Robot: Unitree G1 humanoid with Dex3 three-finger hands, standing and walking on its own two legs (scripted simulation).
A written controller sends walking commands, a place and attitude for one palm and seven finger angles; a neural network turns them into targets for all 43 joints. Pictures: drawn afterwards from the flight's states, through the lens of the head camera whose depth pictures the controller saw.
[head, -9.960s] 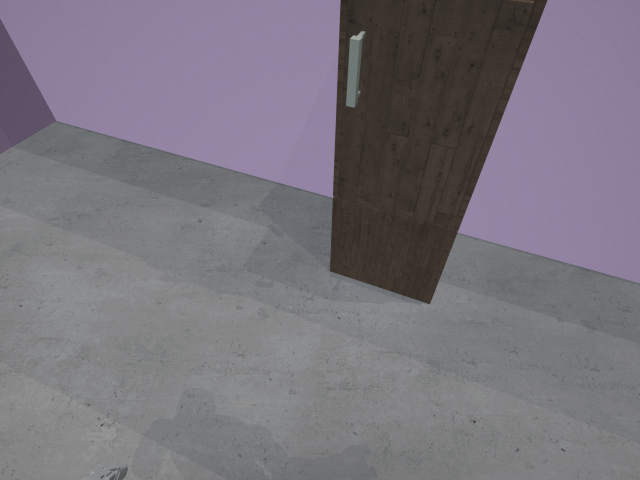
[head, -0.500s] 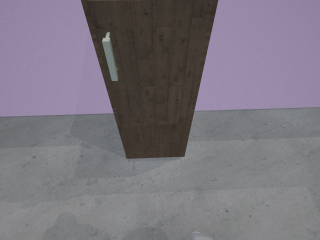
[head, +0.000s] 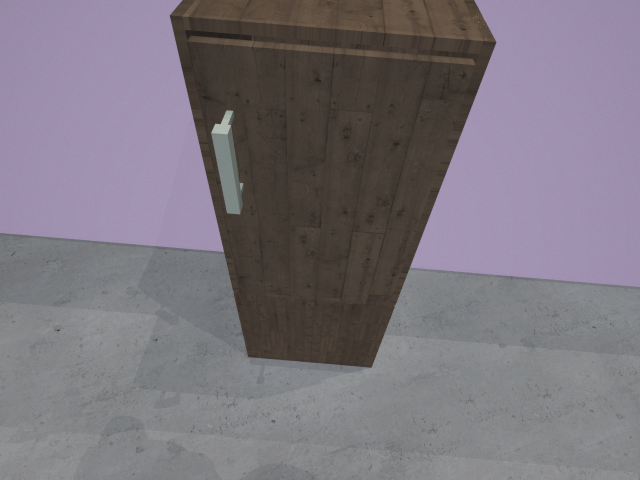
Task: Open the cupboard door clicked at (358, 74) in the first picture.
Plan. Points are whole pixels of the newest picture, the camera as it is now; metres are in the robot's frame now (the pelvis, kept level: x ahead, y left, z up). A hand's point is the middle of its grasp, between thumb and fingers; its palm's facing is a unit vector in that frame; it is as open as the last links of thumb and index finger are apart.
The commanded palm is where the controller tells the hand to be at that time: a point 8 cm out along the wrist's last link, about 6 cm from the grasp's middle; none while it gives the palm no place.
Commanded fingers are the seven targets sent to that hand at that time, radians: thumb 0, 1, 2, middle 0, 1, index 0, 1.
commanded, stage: come to a stop and stand still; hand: left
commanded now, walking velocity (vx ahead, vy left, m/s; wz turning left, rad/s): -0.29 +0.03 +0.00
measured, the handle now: (231, 164) +0.53 +0.18 +0.09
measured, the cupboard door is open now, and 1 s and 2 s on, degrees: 0 0 0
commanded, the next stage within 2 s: look again from close up in 0.88 s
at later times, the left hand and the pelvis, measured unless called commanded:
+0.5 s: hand out of the picture +0.02 +0.22 -0.18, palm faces +0.08 -0.96 -0.26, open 7.4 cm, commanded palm none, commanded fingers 0.00 0.90 0.90 -0.20 -0.30 -0.20 -0.30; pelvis -0.01 +0.02 -0.01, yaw +1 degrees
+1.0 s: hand out of the picture -0.01 +0.23 -0.16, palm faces -0.01 -0.97 -0.23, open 7.4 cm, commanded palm none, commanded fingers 0.00 0.90 0.90 -0.20 -0.30 -0.20 -0.30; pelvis -0.03 +0.05 +0.00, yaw -1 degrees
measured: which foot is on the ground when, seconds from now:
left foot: down 0.00-0.12, up 0.14-0.42, down 0.44-1.00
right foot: up 0.00-0.06, down 0.08-1.00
